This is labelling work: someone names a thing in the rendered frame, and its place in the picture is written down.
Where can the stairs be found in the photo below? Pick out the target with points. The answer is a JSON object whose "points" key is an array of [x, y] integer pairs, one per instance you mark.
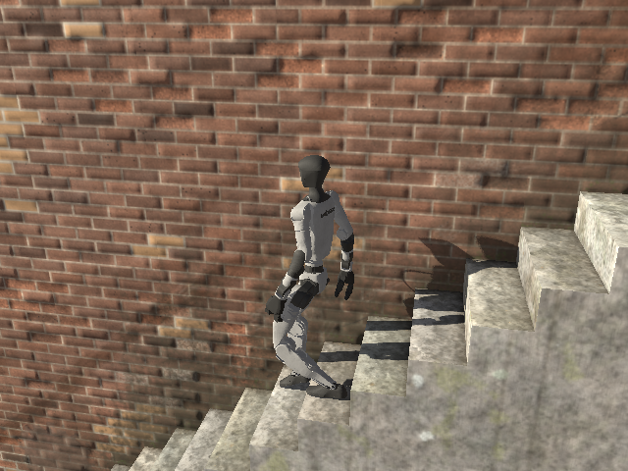
{"points": [[525, 370]]}

